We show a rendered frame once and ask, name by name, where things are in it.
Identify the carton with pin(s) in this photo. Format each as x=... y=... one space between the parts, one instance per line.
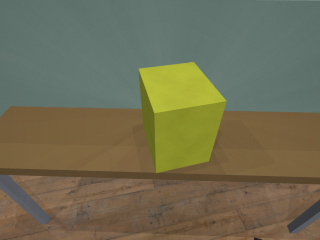
x=181 y=112

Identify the table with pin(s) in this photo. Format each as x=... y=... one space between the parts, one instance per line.
x=250 y=146

